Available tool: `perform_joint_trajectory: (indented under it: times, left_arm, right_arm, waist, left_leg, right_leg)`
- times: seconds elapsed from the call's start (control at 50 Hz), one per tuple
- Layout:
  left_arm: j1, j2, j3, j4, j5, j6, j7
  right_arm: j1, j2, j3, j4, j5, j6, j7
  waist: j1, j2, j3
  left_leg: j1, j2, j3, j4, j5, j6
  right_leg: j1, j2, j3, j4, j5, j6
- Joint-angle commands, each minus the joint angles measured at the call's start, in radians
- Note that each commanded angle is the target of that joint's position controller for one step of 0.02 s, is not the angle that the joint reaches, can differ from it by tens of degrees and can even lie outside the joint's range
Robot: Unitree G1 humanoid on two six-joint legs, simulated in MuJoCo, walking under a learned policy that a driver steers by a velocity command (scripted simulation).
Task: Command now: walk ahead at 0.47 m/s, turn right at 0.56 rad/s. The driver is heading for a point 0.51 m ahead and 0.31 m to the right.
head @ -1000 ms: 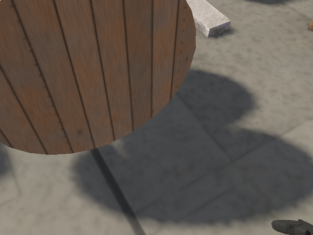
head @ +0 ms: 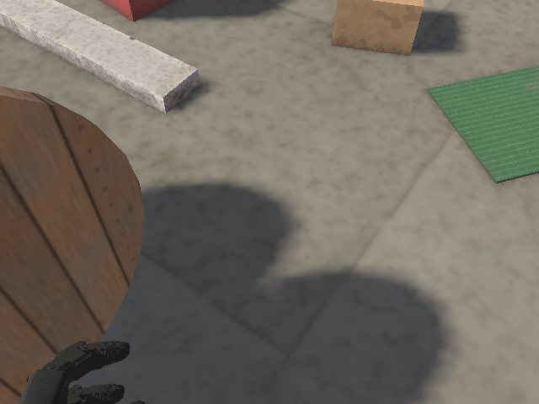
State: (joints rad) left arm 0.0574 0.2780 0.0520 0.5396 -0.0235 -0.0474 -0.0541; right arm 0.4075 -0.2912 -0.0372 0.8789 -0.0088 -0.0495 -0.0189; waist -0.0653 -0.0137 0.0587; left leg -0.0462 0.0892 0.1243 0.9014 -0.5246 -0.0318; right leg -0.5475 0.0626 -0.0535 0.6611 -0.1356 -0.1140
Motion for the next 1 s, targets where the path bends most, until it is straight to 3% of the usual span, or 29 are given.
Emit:
perform_joint_trajectory:
  times: [0.02,0.04,0.06,0.1,0.16,0.2,0.26,0.34,0.4,0.44,0.46,0.48,0.5,0.52,0.54,0.56,0.58,0.64,0.68,0.74,0.8,0.84,0.88,0.9,0.92,0.94,0.96,0.98,1.0]
  left_arm:
    - [0.329,0.205,0.076,0.011,0.013,-0.014,0.031]
    - [0.267,0.172,0.065,0.014,0.006,-0.02,0.032]
    - [0.195,0.147,0.056,0.004,0.007,-0.024,0.03]
    - [0.132,0.116,0.044,-0.002,0.021,-0.034,0.028]
    - [0.159,0.131,0.047,0.032,0.007,-0.042,0.037]
    - [0.199,0.144,0.05,0.053,0.011,-0.032,0.053]
    - [0.251,0.153,0.052,0.077,0.005,-0.016,0.065]
    - [0.321,0.172,0.057,0.108,-0.007,-0.004,0.07]
    - [0.325,0.156,0.056,0.116,-0.002,0.014,0.073]
    - [0.301,0.13,0.048,0.113,0.0,0.015,0.072]
    - [0.3,0.074,0.03,0.109,0.002,0.0,0.071]
    - [0.432,0.025,0.012,0.1,-0.021,-0.012,0.073]
    - [0.451,0.082,0.012,0.101,-0.027,-0.02,0.077]
    - [0.359,0.16,0.036,0.106,-0.028,-0.014,0.079]
    - [0.274,0.174,0.041,0.084,-0.008,-0.007,0.081]
    - [0.229,0.166,0.046,0.069,0.011,0.0,0.076]
    - [0.229,0.144,0.051,0.066,0.011,0.008,0.072]
    - [0.254,0.089,0.048,0.068,-0.002,0.035,0.071]
    - [0.235,0.069,0.045,0.052,0.009,0.043,0.074]
    - [0.177,0.041,0.03,0.044,0.006,0.029,0.046]
    - [0.064,0.046,0.03,0.014,-0.005,0.02,0.017]
    - [0.043,0.071,0.04,-0.003,-0.001,0.024,0.001]
    - [0.08,0.104,0.057,-0.008,0.005,0.027,-0.001]
    - [0.142,0.125,0.071,0.004,0.008,0.027,0.0]
    - [0.249,0.16,0.093,0.039,0.014,0.025,0.011]
    - [0.32,0.239,0.117,0.042,0.016,0.03,0.037]
    - [0.265,0.322,0.111,0.0,0.033,0.035,0.056]
    - [0.243,0.272,0.091,-0.038,0.037,0.033,0.048]
    - [0.205,0.208,0.076,-0.028,0.034,0.033,0.041]
  right_arm:
    - [-0.137,-0.153,-0.023,-0.195,0.043,-0.089,0.021]
    - [-0.159,-0.142,-0.015,-0.21,0.039,-0.1,0.017]
    - [-0.15,-0.134,-0.018,-0.194,0.018,-0.099,0.009]
    - [-0.095,-0.143,-0.029,-0.186,0.008,-0.07,0.009]
    - [-0.132,-0.115,-0.026,-0.198,-0.011,-0.043,0.003]
    - [-0.23,-0.098,-0.022,-0.23,-0.017,-0.04,0.002]
    - [-0.364,-0.065,-0.01,-0.257,-0.012,-0.048,0.013]
    - [-0.49,-0.072,-0.012,-0.294,0.004,-0.069,0.041]
    - [-0.469,-0.105,-0.029,-0.295,0.007,-0.079,0.044]
    - [-0.321,-0.14,-0.053,-0.27,0.011,-0.085,0.033]
    - [-0.172,-0.213,-0.081,-0.249,0.002,-0.093,0.029]
    - [-0.02,-0.29,-0.106,-0.216,-0.017,-0.082,0.021]
    - [-0.002,-0.224,-0.095,-0.203,0.011,-0.073,0.031]
    - [-0.06,-0.134,-0.071,-0.218,0.016,-0.065,0.025]
    - [-0.113,-0.113,-0.061,-0.225,0.011,-0.055,0.017]
    - [-0.161,-0.101,-0.051,-0.219,0.008,-0.05,0.01]
    - [-0.187,-0.079,-0.044,-0.214,-0.002,-0.053,0.006]
    - [-0.218,-0.07,-0.046,-0.198,-0.002,-0.061,0.009]
    - [-0.223,-0.105,-0.058,-0.178,-0.004,-0.06,0.009]
    - [-0.239,-0.133,-0.067,-0.164,0.008,-0.029,-0.008]
    - [-0.23,-0.157,-0.072,-0.145,0.017,-0.006,-0.015]
    - [-0.218,-0.178,-0.08,-0.135,0.032,0.005,-0.015]
    - [-0.23,-0.196,-0.089,-0.137,0.049,0.013,-0.017]
    - [-0.24,-0.195,-0.09,-0.14,0.056,0.017,-0.018]
    - [-0.234,-0.17,-0.081,-0.143,0.053,0.016,-0.017]
    - [-0.176,-0.133,-0.069,-0.154,0.015,0.01,-0.008]
    - [-0.089,-0.037,-0.032,-0.18,-0.044,0.001,0.009]
    - [-0.078,-0.107,-0.031,-0.172,-0.011,-0.006,0.023]
    - [-0.177,-0.156,-0.043,-0.182,0.028,-0.002,0.025]
  waist:
    - [0.19,-0.069,-0.346]
    - [0.141,-0.006,-0.22]
    - [0.086,0.043,-0.162]
    - [0.016,-0.009,-0.119]
    - [0.014,-0.012,-0.073]
    - [0.047,-0.031,-0.041]
    - [0.104,-0.04,-0.04]
    - [0.156,-0.048,-0.053]
    - [0.134,-0.096,-0.07]
    - [0.048,-0.128,-0.114]
    - [-0.016,-0.089,-0.245]
    - [-0.008,0.166,-0.431]
    - [-0.009,0.296,-0.443]
    - [-0.033,0.191,-0.284]
    - [-0.022,0.109,-0.169]
    - [0.007,0.079,-0.071]
    - [0.038,0.096,-0.034]
    - [0.069,0.121,-0.009]
    - [0.083,0.115,-0.021]
    - [0.063,0.115,-0.056]
    - [0.021,0.138,-0.072]
    - [0.023,0.125,-0.076]
    - [0.052,0.124,-0.091]
    - [0.091,0.111,-0.116]
    - [0.142,0.068,-0.164]
    - [0.162,-0.072,-0.221]
    - [0.051,-0.312,-0.32]
    - [0.104,-0.199,-0.531]
    - [0.122,-0.103,-0.436]
  left_leg:
    - [-0.807,-0.059,-0.238,0.563,0.071,0.032]
    - [-0.779,-0.017,-0.228,0.467,0.165,0.041]
    - [-0.707,0.014,-0.226,0.389,0.209,0.035]
    - [-0.6,0.048,-0.236,0.316,0.251,0.023]
    - [-0.585,0.043,-0.199,0.208,0.303,-0.02]
    - [-0.62,0.025,-0.184,0.076,0.415,-0.043]
    - [-0.557,-0.027,-0.176,-0.176,0.591,-0.045]
    - [-0.518,-0.072,-0.187,-0.338,0.632,-0.021]
    - [-0.46,-0.092,-0.204,-0.396,0.473,0.011]
    - [-0.251,-0.093,-0.183,-0.455,0.437,0.061]
    - [0.007,0.029,-0.283,-0.421,0.465,0.118]
    - [0.423,0.274,-0.689,-0.465,0.266,0.285]
    - [0.465,0.356,-0.964,-0.573,0.014,0.319]
    - [0.339,0.32,-0.842,-0.598,-0.054,0.271]
    - [0.189,0.281,-0.692,-0.615,0.025,0.235]
    - [0.03,0.238,-0.585,-0.652,0.162,0.219]
    - [-0.049,0.196,-0.482,-0.678,0.251,0.199]
    - [-0.132,0.158,-0.281,-0.71,0.577,0.203]
    - [-0.116,0.163,-0.185,-0.686,0.865,0.218]
    - [-0.066,0.143,-0.07,-0.669,0.954,0.206]
    - [-0.037,0.127,-0.001,-0.647,0.878,0.175]
    - [0.002,0.156,0.0,-0.607,0.867,0.167]
    - [0.033,0.174,0.004,-0.508,0.949,0.156]
    - [0.022,0.161,0.021,-0.403,0.99,0.14]
    - [-0.015,0.105,0.049,-0.235,0.955,0.106]
    - [-0.225,0.038,0.065,0.032,0.627,0.038]
    - [-0.547,-0.114,-0.001,0.386,-0.215,-0.026]
    - [-0.59,-0.106,-0.203,0.523,-0.207,-0.033]
    - [-0.646,-0.066,-0.203,0.501,-0.09,-0.021]
  right_leg:
    - [0.916,-0.362,0.809,-0.368,-0.249,-0.266]
    - [0.729,-0.32,0.669,-0.381,-0.156,-0.23]
    - [0.572,-0.272,0.576,-0.39,-0.054,-0.202]
    - [0.397,-0.219,0.487,-0.435,0.048,-0.191]
    - [0.268,-0.183,0.397,-0.456,0.134,-0.195]
    - [0.246,-0.15,0.359,-0.452,0.148,-0.178]
    - [0.24,-0.107,0.329,-0.416,0.099,-0.128]
    - [0.331,-0.142,0.412,-0.341,0.059,-0.112]
    - [0.423,-0.167,0.5,-0.243,0.075,-0.096]
    - [0.399,-0.138,0.502,-0.14,0.16,-0.062]
    - [0.321,-0.087,0.43,0.086,0.125,-0.016]
    - [-0.022,0.049,0.276,0.443,-0.17,0.075]
    - [-0.199,0.012,0.257,0.612,-0.436,0.095]
    - [-0.266,-0.042,0.263,0.693,-0.351,0.109]
    - [-0.26,-0.079,0.216,0.702,-0.274,0.114]
    - [-0.21,-0.103,0.218,0.647,-0.217,0.116]
    - [-0.167,-0.132,0.217,0.604,-0.185,0.112]
    - [-0.112,-0.139,0.175,0.539,-0.154,0.123]
    - [-0.127,-0.137,0.157,0.446,-0.119,0.142]
    - [-0.086,-0.136,0.105,0.23,0.068,0.153]
    - [-0.005,-0.116,0.048,0.047,0.175,0.132]
    - [0.023,-0.11,0.037,-0.013,0.132,0.105]
    - [0.073,-0.085,0.013,-0.056,0.041,0.069]
    - [0.156,-0.056,-0.004,-0.11,0.04,0.044]
    - [0.302,-0.008,-0.024,-0.194,0.118,0.012]
    - [0.537,-0.129,0.161,-0.2,0.496,-0.055]
    - [0.773,-0.389,0.541,-0.11,0.945,-0.246]
    - [0.82,-0.478,0.687,-0.202,0.716,-0.358]
    - [0.722,-0.417,0.599,-0.26,0.461,-0.305]
